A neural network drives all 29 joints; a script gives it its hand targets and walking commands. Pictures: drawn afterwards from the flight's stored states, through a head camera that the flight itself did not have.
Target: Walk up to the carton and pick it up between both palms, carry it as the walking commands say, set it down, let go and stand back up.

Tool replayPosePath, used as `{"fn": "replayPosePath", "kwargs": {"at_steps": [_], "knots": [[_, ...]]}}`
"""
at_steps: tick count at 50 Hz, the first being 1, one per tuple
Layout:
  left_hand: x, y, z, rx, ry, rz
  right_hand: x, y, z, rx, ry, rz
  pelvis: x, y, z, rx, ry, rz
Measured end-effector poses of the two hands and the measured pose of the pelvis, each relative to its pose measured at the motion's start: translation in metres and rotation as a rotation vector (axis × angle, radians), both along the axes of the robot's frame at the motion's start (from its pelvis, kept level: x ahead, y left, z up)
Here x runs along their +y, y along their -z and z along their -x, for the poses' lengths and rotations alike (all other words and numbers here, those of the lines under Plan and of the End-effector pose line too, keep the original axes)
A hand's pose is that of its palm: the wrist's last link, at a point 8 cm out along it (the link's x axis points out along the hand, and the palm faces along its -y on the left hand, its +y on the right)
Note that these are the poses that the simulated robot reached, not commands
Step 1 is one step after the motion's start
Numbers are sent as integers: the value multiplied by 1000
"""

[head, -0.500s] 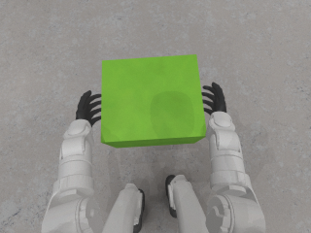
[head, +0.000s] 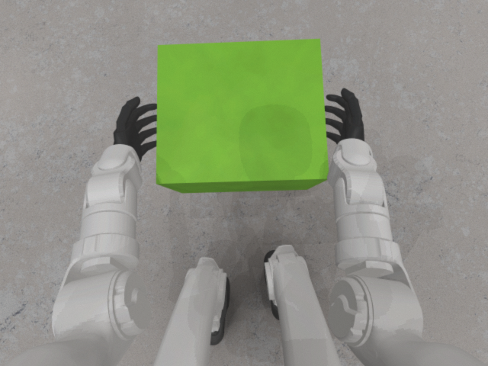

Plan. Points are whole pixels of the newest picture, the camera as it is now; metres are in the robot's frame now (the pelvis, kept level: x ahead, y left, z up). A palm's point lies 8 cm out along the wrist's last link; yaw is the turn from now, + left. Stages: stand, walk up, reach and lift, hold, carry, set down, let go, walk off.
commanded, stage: set down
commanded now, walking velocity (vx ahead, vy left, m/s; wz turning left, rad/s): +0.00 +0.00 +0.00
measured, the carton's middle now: (241, 126) +0.50 -0.02 -0.16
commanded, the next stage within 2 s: none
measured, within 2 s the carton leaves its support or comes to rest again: neither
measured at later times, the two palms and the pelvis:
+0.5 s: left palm (153, 154) +0.46 +0.16 -0.18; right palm (335, 143) +0.45 -0.19 -0.17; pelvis -0.03 +0.02 -0.07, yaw +1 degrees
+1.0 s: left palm (169, 152) +0.50 +0.16 -0.28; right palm (320, 146) +0.48 -0.19 -0.29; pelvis -0.05 +0.00 -0.14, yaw +2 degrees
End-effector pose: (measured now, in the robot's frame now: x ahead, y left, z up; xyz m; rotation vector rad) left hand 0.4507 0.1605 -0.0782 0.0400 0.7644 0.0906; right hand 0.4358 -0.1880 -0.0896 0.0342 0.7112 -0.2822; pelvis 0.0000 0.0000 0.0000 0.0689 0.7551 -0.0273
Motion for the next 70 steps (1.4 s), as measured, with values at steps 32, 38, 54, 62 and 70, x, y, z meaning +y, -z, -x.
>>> {"fn": "replayPosePath", "kwargs": {"at_steps": [32, 38, 54, 62, 70], "knots": [[-7, 120, -23, -2, 5, -25, -5, 110, -26, -1, 13, 14, 15, 96, 33, 60, -24, 4], [-6, 144, -31, 1, 7, -44, -4, 140, -34, 2, 4, 3, 8, 115, 35, 63, -26, -12], [-4, 227, -48, -56, -25, -60, 1, 222, -51, -57, 22, 0, -1, 148, 56, -206, -20, -24], [-6, 256, -45, 0, -51, -85, 2, 240, -52, -1, 14, 31, 8, 170, 56, -207, -23, -12], [-6, 261, -65, -10, 45, -35, -5, 242, -72, -5, -20, 61, 17, 184, 56, -200, -31, 16]]}}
